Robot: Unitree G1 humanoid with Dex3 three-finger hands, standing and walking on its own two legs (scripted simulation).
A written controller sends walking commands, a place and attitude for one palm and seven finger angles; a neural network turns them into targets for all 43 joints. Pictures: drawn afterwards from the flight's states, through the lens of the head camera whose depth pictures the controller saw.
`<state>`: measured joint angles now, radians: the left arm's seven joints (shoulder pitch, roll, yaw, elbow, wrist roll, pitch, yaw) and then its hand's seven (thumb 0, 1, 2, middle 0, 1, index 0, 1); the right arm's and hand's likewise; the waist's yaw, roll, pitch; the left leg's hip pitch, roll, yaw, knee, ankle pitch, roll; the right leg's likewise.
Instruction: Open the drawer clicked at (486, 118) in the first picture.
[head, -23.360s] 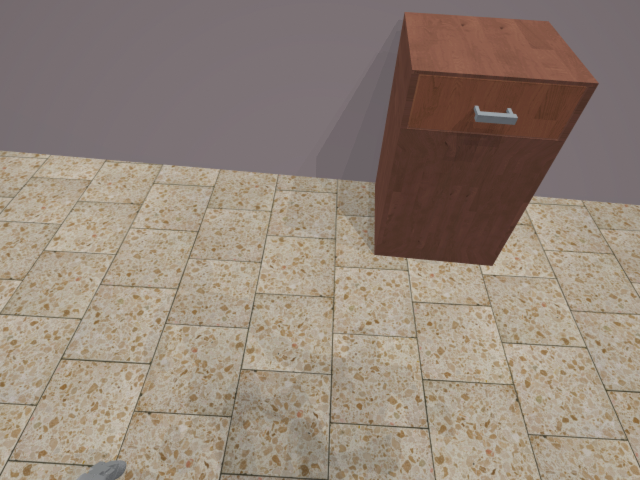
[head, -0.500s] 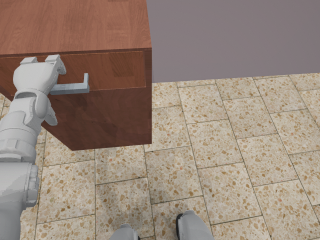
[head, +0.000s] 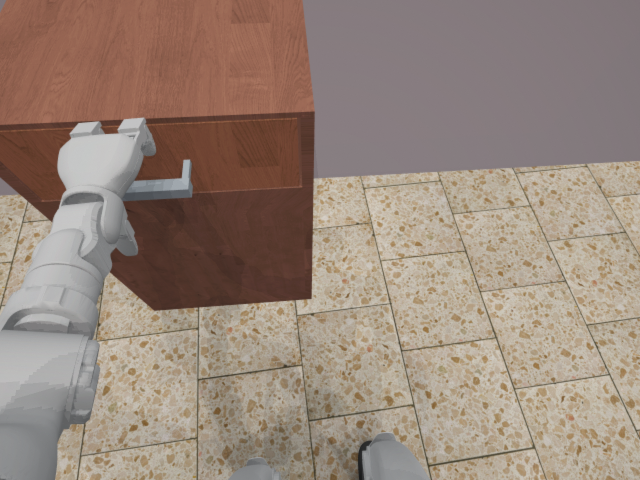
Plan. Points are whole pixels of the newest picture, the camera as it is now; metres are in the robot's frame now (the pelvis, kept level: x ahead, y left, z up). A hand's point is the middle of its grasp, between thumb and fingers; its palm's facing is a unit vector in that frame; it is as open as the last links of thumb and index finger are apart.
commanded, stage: re-aim the fingers above the handle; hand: left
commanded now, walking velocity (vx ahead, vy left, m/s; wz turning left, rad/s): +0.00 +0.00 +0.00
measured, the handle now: (155, 178) +0.55 +0.23 -0.03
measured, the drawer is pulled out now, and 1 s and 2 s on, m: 0.00 0.00 0.00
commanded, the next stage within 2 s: lower the fingers behind the handle in 0.48 s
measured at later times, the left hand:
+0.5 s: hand (124, 193) +0.48 +0.24 +0.02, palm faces -0.09 +0.00 -1.00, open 13.9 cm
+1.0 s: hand (130, 200) +0.49 +0.25 -0.01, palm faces -0.09 -0.02 -1.00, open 13.9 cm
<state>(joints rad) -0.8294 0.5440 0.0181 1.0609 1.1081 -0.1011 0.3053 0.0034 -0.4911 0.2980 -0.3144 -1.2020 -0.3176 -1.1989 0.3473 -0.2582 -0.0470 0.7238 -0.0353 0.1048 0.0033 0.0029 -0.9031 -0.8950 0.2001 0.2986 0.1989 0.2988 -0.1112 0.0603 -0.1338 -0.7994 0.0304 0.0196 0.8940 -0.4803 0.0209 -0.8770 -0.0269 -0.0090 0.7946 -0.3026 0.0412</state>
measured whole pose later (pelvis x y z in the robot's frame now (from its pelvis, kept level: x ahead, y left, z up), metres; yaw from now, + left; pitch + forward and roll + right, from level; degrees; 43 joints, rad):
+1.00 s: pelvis -0.01 -0.01 -0.02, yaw +0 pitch +26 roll -2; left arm -0.87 0.61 0.07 1.11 1.13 -0.17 0.32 0.00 -0.49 0.30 -0.31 -1.20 -0.32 -1.20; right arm 0.35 -0.27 -0.04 0.74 -0.05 0.07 -0.01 0.00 -0.90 -0.89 0.20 0.30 0.20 0.30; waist -0.14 0.05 -0.14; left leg -0.95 0.03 0.02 1.01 -0.51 0.01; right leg -1.04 -0.02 -0.01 0.91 -0.33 0.03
